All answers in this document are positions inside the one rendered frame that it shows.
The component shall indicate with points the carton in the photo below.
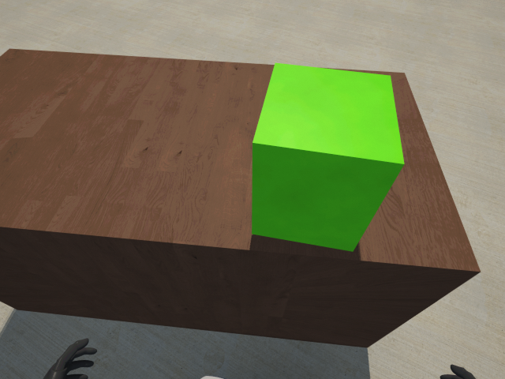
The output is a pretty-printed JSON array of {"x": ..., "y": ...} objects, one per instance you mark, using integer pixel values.
[{"x": 326, "y": 151}]

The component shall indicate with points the pedestal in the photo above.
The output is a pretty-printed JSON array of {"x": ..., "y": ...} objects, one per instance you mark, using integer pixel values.
[{"x": 126, "y": 189}]

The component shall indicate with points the robot left hand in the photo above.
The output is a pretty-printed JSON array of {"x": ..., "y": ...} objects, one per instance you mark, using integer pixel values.
[{"x": 65, "y": 363}]

